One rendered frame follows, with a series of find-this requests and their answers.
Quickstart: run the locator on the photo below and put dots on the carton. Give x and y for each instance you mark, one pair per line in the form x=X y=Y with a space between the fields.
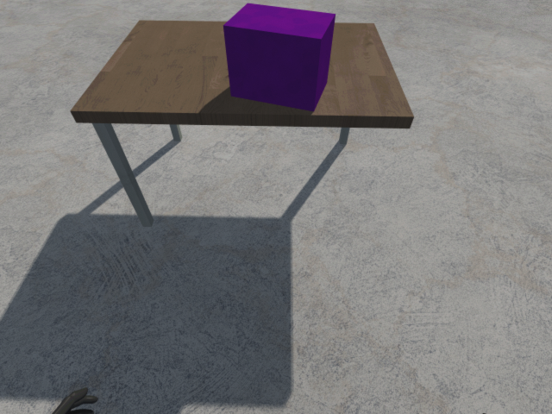
x=279 y=55

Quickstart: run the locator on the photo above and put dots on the left robot hand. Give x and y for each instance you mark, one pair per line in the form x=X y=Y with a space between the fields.
x=76 y=399

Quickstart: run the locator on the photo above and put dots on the table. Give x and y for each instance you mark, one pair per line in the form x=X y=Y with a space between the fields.
x=176 y=73

